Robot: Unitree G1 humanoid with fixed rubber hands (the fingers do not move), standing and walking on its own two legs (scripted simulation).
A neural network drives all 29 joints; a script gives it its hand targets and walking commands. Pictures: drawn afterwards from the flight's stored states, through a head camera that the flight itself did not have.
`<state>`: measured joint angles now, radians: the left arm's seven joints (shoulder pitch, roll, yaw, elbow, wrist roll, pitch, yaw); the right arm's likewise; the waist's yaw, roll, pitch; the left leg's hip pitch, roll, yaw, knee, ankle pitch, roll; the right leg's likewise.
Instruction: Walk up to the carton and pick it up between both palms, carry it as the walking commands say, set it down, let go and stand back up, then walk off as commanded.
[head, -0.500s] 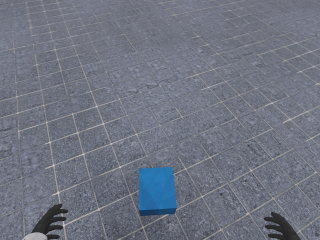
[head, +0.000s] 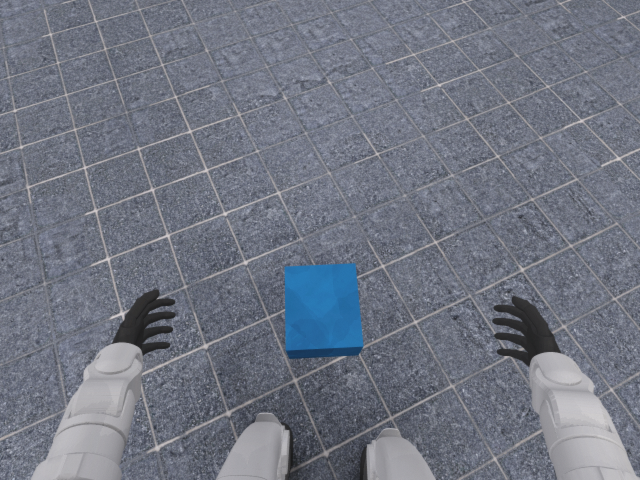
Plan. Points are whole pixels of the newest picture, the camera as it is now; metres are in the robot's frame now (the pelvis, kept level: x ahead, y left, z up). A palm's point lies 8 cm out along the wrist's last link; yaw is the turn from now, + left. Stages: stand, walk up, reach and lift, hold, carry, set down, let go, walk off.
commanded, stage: reach and lift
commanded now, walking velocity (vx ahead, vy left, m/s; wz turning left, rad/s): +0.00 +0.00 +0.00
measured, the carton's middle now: (322, 311) +0.49 +0.02 -0.65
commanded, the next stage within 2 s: none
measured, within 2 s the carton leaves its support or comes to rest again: neither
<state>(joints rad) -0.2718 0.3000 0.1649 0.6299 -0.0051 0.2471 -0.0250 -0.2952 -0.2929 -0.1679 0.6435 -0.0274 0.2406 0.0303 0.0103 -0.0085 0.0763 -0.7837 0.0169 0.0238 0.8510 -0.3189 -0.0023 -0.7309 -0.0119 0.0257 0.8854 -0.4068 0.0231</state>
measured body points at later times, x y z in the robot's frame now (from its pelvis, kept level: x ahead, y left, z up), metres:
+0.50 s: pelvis -0.04 +0.00 -0.05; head +0.22 +0.01 +0.32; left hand +0.42 +0.24 -0.15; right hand +0.44 -0.20 -0.14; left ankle +0.05 +0.12 -0.69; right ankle +0.01 -0.13 -0.69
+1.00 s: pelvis -0.04 +0.00 -0.07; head +0.30 +0.01 +0.23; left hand +0.49 +0.21 -0.19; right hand +0.51 -0.18 -0.19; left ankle +0.05 +0.12 -0.69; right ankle +0.01 -0.13 -0.69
